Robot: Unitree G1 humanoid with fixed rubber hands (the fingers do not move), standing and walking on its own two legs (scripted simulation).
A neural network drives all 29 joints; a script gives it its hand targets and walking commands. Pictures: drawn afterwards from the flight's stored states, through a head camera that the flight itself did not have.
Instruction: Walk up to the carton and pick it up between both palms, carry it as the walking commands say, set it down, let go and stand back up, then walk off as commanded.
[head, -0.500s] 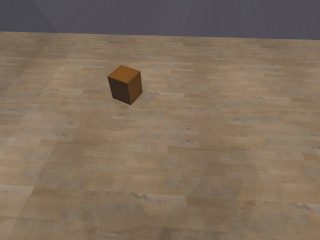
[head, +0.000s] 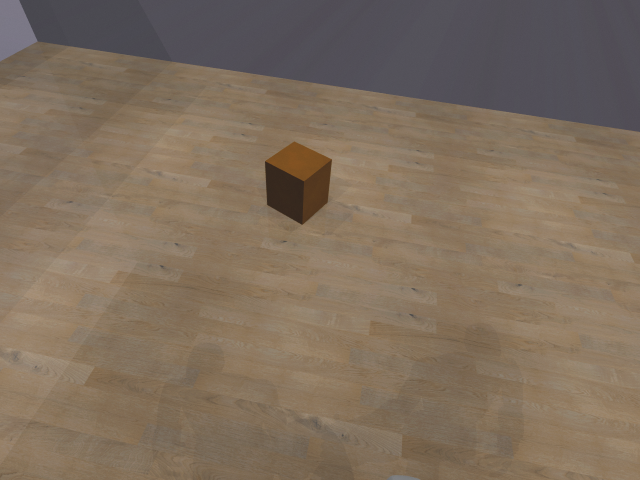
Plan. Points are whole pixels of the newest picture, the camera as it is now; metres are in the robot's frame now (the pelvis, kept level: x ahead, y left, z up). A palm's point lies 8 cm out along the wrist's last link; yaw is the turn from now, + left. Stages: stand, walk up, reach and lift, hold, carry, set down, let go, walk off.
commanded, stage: walk up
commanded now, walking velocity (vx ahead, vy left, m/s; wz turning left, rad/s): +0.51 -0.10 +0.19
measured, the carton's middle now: (298, 183) +1.43 +0.07 -0.64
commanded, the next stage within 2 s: none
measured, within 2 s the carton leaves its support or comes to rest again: neither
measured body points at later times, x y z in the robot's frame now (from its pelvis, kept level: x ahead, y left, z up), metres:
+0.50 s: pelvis +0.26 -0.07 +0.00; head +0.30 -0.08 +0.44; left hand +0.35 +0.18 -0.14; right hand +0.22 -0.32 -0.16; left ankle +0.12 +0.07 -0.63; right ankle +0.33 -0.16 -0.73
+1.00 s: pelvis +0.50 +0.02 -0.01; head +0.54 +0.03 +0.44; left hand +0.39 +0.24 -0.16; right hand +0.66 -0.20 -0.14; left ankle +0.57 +0.13 -0.73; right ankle +0.35 -0.14 -0.68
